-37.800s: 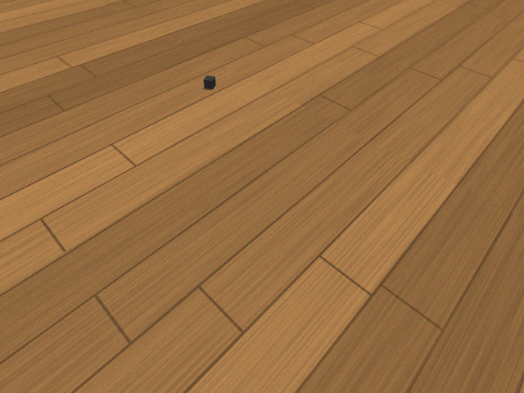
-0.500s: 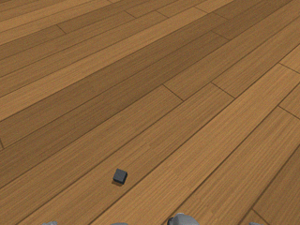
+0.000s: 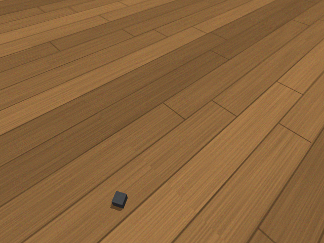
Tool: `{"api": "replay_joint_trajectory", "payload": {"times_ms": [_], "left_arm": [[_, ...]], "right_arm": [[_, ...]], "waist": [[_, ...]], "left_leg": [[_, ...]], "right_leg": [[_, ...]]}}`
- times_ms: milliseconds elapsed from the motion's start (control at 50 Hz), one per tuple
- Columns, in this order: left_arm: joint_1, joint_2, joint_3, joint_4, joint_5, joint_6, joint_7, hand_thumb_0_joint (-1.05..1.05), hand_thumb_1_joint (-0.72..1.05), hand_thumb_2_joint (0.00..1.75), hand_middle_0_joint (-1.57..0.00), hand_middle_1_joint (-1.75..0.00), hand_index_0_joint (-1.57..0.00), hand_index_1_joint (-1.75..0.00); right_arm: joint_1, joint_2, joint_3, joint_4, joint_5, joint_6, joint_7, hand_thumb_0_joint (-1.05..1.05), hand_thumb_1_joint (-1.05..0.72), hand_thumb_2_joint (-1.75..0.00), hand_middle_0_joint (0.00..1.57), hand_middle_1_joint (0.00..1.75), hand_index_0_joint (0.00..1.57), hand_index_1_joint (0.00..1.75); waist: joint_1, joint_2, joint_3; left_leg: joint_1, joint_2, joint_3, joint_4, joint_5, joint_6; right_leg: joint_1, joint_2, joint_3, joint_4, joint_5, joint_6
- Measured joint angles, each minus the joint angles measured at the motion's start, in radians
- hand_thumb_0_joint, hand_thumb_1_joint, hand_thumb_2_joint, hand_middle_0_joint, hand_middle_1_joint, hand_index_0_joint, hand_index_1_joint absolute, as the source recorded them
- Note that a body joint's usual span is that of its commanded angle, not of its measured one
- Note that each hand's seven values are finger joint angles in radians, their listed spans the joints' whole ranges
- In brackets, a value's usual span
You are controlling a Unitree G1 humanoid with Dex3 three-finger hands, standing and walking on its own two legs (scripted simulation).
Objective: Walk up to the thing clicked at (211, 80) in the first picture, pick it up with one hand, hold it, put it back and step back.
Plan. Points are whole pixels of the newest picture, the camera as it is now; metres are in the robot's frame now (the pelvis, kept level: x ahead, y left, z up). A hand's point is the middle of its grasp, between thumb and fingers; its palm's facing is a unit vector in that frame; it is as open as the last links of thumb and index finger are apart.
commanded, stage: stand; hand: left
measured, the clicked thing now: (119, 199) +0.48 +0.21 -0.73
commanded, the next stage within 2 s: none
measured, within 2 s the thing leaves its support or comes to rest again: neither
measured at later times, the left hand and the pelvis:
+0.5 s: hand out of the picture +0.08 +0.26 -0.14, palm faces -0.02 -0.94 -0.35, open 7.4 cm; pelvis +0.00 +0.00 +0.02, yaw +0 degrees
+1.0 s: hand out of the picture +0.09 +0.24 -0.13, palm faces -0.02 -0.94 -0.35, open 7.4 cm; pelvis +0.01 -0.01 +0.02, yaw +1 degrees
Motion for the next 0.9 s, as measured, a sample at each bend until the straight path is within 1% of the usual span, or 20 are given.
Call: {"api": "replay_joint_trajectory", "payload": {"times_ms": [20,40,80,180,300,540,900], "left_arm": [[-0.004,-0.006,-0.005,0.014,-0.005,0.007,0.001,0.01,0.9,0.9,-0.2,-0.3,-0.2,-0.3],[-0.009,-0.011,-0.009,0.024,-0.012,0.012,0.002,0.01,0.9,0.9,-0.2,-0.3,-0.2,-0.3],[-0.014,-0.02,-0.016,0.037,-0.021,0.012,0.0,0.01,0.9,0.9,-0.2,-0.3,-0.2,-0.3],[-0.031,-0.023,-0.03,0.069,-0.014,0.0,-0.008,0.01,0.9,0.9,-0.2,-0.3,-0.21,-0.3],[-0.04,-0.024,-0.037,0.092,-0.013,-0.01,-0.009,0.01,0.9,0.9,-0.2,-0.3,-0.21,-0.3],[-0.039,-0.015,-0.037,0.12,-0.013,-0.013,0.0,0.01,0.9,0.9,-0.2,-0.3,-0.2,-0.3],[-0.048,-0.027,-0.043,0.117,-0.013,-0.012,0.004,0.01,0.9,0.9,-0.2,-0.3,-0.21,-0.3]], "right_arm": [[-0.003,0.002,-0.001,0.01,0.0,-0.005,0.003,0.0,-0.91,-0.9,0.2,0.3,0.2,0.3],[-0.006,0.005,0.001,0.022,-0.003,-0.006,0.006,0.0,-0.91,-0.9,0.2,0.3,0.2,0.3],[-0.011,0.016,0.01,0.043,-0.008,-0.001,0.013,0.0,-0.91,-0.9,0.2,0.3,0.2,0.3],[-0.04,0.051,0.03,0.079,-0.008,0.0,0.026,0.0,-0.91,-0.9,0.2,0.3,0.2,0.3],[-0.057,0.064,0.031,0.107,-0.01,-0.008,0.034,0.0,-0.9,-0.9,0.2,0.3,0.21,0.3],[-0.06,0.052,0.027,0.159,-0.011,-0.008,0.029,0.0,-0.91,-0.9,0.2,0.3,0.21,0.3],[-0.092,0.047,0.033,0.162,-0.007,-0.002,0.026,0.0,-0.91,-0.9,0.2,0.3,0.2,0.3]], "waist": [[-0.001,0.001,0.0],[0.001,-0.001,-0.003],[0.008,-0.002,-0.018],[0.016,-0.012,-0.037],[0.018,-0.01,-0.044],[0.015,-0.013,-0.046],[0.012,-0.006,-0.056]], "left_leg": [[0.012,-0.004,0.0,-0.02,0.035,-0.014],[0.024,-0.009,0.001,-0.037,0.042,-0.022],[0.041,-0.014,0.002,-0.076,0.053,-0.029],[0.074,-0.022,0.004,-0.166,0.103,-0.03],[0.083,-0.027,0.008,-0.223,0.138,-0.029],[0.104,-0.033,0.01,-0.279,0.157,-0.028],[0.122,-0.018,0.005,-0.298,0.154,-0.042]], "right_leg": [[0.01,-0.006,0.0,-0.008,0.004,0.004],[0.02,-0.012,0.001,-0.02,0.01,0.007],[0.037,-0.018,0.001,-0.057,0.03,0.008],[0.061,-0.028,0.001,-0.128,0.071,0.008],[0.066,-0.033,0.004,-0.177,0.101,0.01],[0.076,-0.041,0.005,-0.208,0.108,0.014],[0.091,-0.027,-0.002,-0.221,0.102,0.001]]}}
